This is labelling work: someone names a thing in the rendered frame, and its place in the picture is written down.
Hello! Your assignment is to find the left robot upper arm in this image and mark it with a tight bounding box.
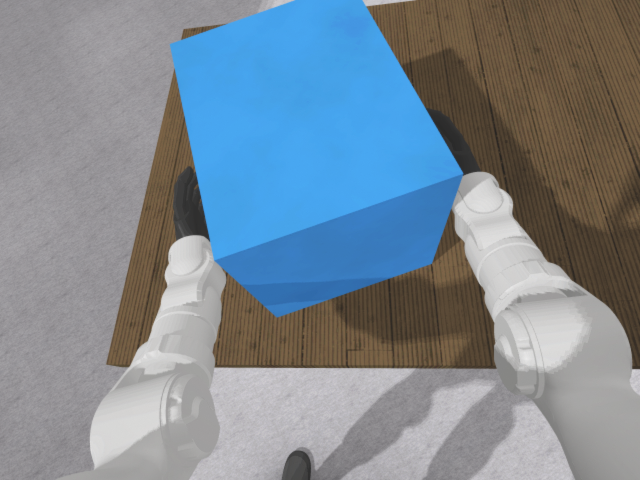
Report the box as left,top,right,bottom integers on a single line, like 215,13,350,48
56,372,220,480

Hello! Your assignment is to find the right robot hand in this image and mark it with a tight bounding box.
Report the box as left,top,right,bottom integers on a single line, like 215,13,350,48
426,108,481,176

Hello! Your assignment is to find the robot left foot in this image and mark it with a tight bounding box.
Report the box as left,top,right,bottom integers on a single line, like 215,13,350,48
282,450,311,480

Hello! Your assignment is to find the right robot forearm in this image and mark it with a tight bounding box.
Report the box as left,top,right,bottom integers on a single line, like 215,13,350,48
451,172,632,378

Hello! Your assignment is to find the left robot hand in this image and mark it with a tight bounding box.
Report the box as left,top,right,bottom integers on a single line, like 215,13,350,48
173,166,210,241

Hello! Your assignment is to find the table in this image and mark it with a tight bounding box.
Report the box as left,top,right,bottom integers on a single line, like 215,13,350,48
106,0,640,369

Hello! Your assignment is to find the left robot forearm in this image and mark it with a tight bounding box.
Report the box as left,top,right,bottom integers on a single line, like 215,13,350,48
90,235,226,462

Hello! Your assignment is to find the right robot upper arm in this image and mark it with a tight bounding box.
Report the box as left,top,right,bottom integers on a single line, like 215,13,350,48
494,295,640,480

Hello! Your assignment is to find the carton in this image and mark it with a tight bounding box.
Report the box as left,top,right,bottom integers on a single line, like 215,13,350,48
170,0,464,317

